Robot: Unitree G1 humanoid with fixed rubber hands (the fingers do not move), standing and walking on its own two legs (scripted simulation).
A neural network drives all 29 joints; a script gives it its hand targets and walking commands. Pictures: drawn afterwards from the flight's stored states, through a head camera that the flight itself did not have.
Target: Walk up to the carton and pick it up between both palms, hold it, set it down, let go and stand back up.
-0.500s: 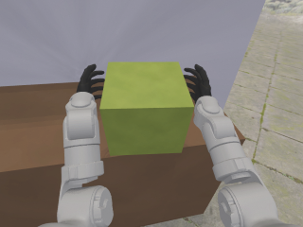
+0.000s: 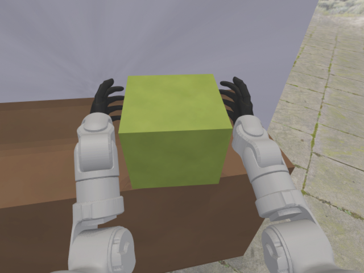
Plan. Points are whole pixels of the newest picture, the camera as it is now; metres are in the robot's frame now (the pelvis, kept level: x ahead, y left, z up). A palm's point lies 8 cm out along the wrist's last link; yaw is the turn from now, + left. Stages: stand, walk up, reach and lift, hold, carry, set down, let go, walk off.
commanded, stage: hold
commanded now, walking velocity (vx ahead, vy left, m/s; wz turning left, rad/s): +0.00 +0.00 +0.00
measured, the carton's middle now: (173, 130) +0.38 +0.01 +0.16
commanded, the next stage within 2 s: none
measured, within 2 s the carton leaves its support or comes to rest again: neither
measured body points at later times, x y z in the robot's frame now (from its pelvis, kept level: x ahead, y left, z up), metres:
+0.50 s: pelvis +0.00 +0.00 +0.00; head -0.06 +0.02 +0.44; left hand +0.37 +0.16 +0.22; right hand +0.37 -0.14 +0.22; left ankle +0.06 +0.11 -0.75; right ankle -0.01 -0.10 -0.75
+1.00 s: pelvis +0.00 +0.00 +0.00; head -0.06 +0.02 +0.45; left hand +0.37 +0.15 +0.22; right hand +0.38 -0.14 +0.22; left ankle +0.06 +0.11 -0.75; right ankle -0.01 -0.10 -0.75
